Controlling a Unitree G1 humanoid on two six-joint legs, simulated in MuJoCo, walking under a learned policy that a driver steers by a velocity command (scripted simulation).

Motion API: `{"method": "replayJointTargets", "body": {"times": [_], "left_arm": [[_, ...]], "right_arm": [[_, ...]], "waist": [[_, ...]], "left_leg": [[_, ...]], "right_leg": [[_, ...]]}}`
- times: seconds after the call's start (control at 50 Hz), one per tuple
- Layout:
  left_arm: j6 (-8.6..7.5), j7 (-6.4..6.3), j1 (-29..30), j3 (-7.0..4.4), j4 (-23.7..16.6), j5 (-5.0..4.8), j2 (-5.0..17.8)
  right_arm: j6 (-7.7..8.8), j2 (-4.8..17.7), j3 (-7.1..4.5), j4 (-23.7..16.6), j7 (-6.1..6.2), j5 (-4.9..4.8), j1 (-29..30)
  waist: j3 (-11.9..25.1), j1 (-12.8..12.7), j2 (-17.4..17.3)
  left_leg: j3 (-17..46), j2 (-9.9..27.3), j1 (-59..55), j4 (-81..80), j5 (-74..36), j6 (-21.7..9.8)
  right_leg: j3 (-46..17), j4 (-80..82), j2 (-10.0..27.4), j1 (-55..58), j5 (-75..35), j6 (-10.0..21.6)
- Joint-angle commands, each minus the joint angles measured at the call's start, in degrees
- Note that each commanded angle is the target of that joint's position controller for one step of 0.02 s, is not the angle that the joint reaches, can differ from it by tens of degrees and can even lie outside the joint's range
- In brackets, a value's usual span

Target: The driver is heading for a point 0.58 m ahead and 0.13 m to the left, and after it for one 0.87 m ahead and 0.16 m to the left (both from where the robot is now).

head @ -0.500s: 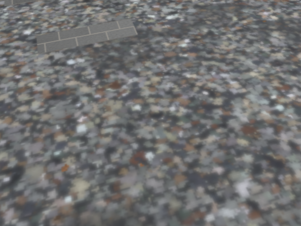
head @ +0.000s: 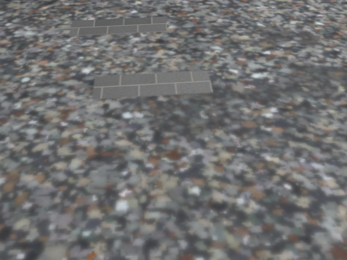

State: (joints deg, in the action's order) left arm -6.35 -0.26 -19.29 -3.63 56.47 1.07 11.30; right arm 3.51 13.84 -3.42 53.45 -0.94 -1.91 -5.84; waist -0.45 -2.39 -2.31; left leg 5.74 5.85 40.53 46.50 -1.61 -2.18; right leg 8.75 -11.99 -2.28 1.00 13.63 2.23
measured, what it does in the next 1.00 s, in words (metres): walks ahead, turning left: left foot, then right foot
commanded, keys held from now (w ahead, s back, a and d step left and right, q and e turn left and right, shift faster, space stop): w+q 0.42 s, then w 0.58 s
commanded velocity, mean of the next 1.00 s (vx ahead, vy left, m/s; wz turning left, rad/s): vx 0.50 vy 0.00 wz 0.34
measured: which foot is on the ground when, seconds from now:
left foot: up 0.00-0.18, down 0.20-0.76, up 0.78-1.00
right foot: down 0.00-0.20, up 0.22-0.72, down 0.74-1.00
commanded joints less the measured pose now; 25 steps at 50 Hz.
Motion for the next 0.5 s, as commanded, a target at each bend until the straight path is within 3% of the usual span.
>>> {"method": "replayJointTargets", "body": {"times": [0.02, 0.04, 0.08, 0.12, 0.14, 0.16, 0.18, 0.2, 0.22, 0.24, 0.26, 0.28, 0.3, 0.32, 0.34, 0.36, 0.38, 0.42, 0.5], "left_arm": [[-1.15, -1.22, 1.72, -1.11, -2.81, -1.11, 7.21], [-1.15, -1.40, 0.88, -1.27, -2.54, -1.59, 7.92], [-0.67, -1.57, -0.54, -1.66, -1.77, -1.84, 9.13], [0.46, -1.74, -0.57, -1.98, -1.59, -2.26, 10.14], [1.23, -2.11, 0.17, -2.62, -1.84, -2.38, 12.11], [1.98, -2.48, 0.84, -2.81, -2.35, -2.15, 12.84], [2.60, -2.72, 2.71, -2.79, -3.15, -2.16, 13.30], [2.49, -2.85, 3.52, -2.38, -4.63, -2.12, 12.91], [1.31, -1.38, -3.73, 0.55, -7.31, -0.47, 3.46], [-1.16, -0.66, 0.14, 0.17, -8.10, -2.18, 6.21], [-2.51, -0.44, 6.84, -0.97, -10.50, -3.98, 10.24], [-3.05, -0.81, 8.61, -0.90, -11.10, -3.80, 9.87], [-2.81, -1.37, 7.93, -1.46, -10.14, -2.42, 10.60], [-2.05, -1.46, 7.43, -1.85, -10.21, -1.47, 10.46], [-1.18, -1.39, 7.15, -1.97, -10.56, -1.17, 9.97], [-0.64, -1.70, 6.86, -2.10, -10.85, -1.04, 9.23], [-0.37, -1.46, 8.22, -1.85, -11.71, -0.33, 8.17], [0.23, -1.41, 12.24, -1.61, -13.23, -0.21, 7.56], [0.16, -0.63, 20.04, -0.89, -15.03, -0.65, 6.86]], "right_arm": [[-0.26, 0.66, 0.24, -4.95, -1.36, 0.20, 6.37], [-0.20, 0.76, 0.36, -6.15, -1.67, 0.73, 8.10], [-0.38, 1.10, 0.28, -7.83, -2.36, 0.70, 9.14], [-0.72, 2.09, -0.28, -8.62, -2.78, 0.68, 7.47], [-0.67, 3.28, -0.91, -9.10, -2.63, 1.03, 6.10], [-0.77, 5.28, -1.85, -8.80, -2.67, 0.83, 2.24], [-0.91, 7.67, -3.20, -6.98, -2.60, 0.53, -6.12], [-1.28, 11.81, -5.15, -4.80, -1.85, 0.44, -15.60], [-1.25, 17.71, -6.36, -4.37, -1.24, 0.20, -17.99], [-0.34, 14.72, -4.94, -4.86, -1.27, 1.13, -18.55], [0.67, 11.54, -3.95, -5.14, -1.08, 1.76, -16.30], [1.33, 9.27, -3.08, -6.06, -1.03, 1.44, -12.06], [1.62, 7.33, -2.40, -7.17, -1.18, 0.93, -7.43], [1.64, 6.10, -1.97, -7.85, -1.16, 1.32, -6.26], [1.56, 5.82, -1.74, -8.16, -1.09, 1.38, -6.26], [1.65, 6.66, -1.82, -8.53, -0.92, 1.49, -6.42], [1.45, 7.42, -2.03, -8.47, -0.47, 0.87, -7.25], [1.12, 9.52, -2.52, -8.49, 0.53, 0.92, -9.50], [0.69, 8.69, -2.02, -7.42, 1.44, 0.84, -13.26]], "waist": [[-6.32, 0.14, 4.33], [-6.88, -0.70, 4.33], [-7.18, -0.50, 5.29], [-5.68, 1.03, 6.38], [-4.80, 2.67, 8.40], [-1.47, 5.13, 9.44], [3.17, 10.06, 9.29], [8.76, 14.47, 5.12], [15.02, 7.90, -14.14], [21.27, 9.14, -9.15], [13.47, 9.85, -4.71], [9.71, 7.53, 0.72], [6.83, 5.00, 3.61], [6.61, 3.16, 2.56], [5.94, 2.23, 2.16], [5.16, 1.73, 1.60], [4.00, 1.39, 2.33], [2.00, 2.56, 0.86], [0.20, 6.12, -2.17]], "left_leg": [[-3.50, -0.73, -2.76, -6.99, -8.75, -0.34], [-4.56, -1.26, -3.39, -9.07, -8.41, -0.60], [-5.22, -1.43, -2.83, -11.28, -4.86, -1.72], [-8.06, -3.56, -4.00, -12.14, 2.19, -3.40], [-9.58, -4.99, -5.86, -11.52, 5.94, -4.73], [-11.30, -7.15, -10.82, -10.76, 9.06, -6.15], [-12.24, -9.53, -22.04, -12.64, 7.75, -8.05], [-5.46, -7.88, -39.72, -14.91, 4.95, -10.87], [25.82, 8.49, -60.59, -21.27, 15.74, -22.45], [42.80, 13.31, -63.89, -31.70, 19.77, -24.37], [34.52, 11.46, -59.42, -32.09, 13.77, -20.19], [26.32, 8.85, -51.86, -31.43, 7.16, -17.57], [19.81, 6.44, -44.76, -31.17, -1.04, -15.52], [16.69, 4.74, -40.11, -32.10, -4.75, -15.39], [15.88, 3.85, -37.45, -33.25, -5.47, -15.48], [14.27, 3.01, -35.13, -33.42, -6.98, -15.30], [13.50, 2.64, -32.42, -34.02, -7.30, -15.40], [12.44, 2.05, -30.00, -34.97, -5.97, -15.12], [8.95, -0.49, -29.49, -35.07, -0.82, -11.06]], "right_leg": [[-1.30, 6.54, 15.21, -6.56, -16.50, 6.02], [-0.93, 6.99, 15.37, -5.93, -16.62, 5.77], [-0.05, 5.06, 17.31, -0.29, -19.78, 5.06], [1.03, -0.27, 18.79, 5.48, -35.46, 4.63], [1.70, -4.49, 19.16, 7.03, -48.43, 4.13], [2.45, -11.30, 19.15, 8.28, -58.75, 3.32], [3.53, -22.47, 17.87, 5.44, -62.99, 1.84], [3.29, -38.40, 15.26, -6.34, -52.26, -0.78], [0.63, -63.12, 3.16, -32.27, 6.18, -5.10], [-13.56, -71.59, -1.02, -40.31, 18.92, -3.42], [-15.50, -71.43, 2.19, -46.00, 15.10, -1.42], [-15.75, -66.29, 5.14, -44.22, 10.28, -0.09], [-15.17, -60.90, 7.38, -40.93, 6.65, -0.50], [-15.24, -57.80, 8.68, -36.75, 5.06, -0.79], [-15.17, -55.70, 8.90, -34.82, 4.20, -1.41], [-14.28, -52.89, 9.00, -34.22, 3.36, -2.29], [-13.32, -49.76, 8.59, -33.94, 2.84, -3.56], [-12.22, -42.32, 7.83, -35.71, -1.48, -5.54], [-11.48, -25.64, 5.89, -34.14, -16.71, -5.35]]}}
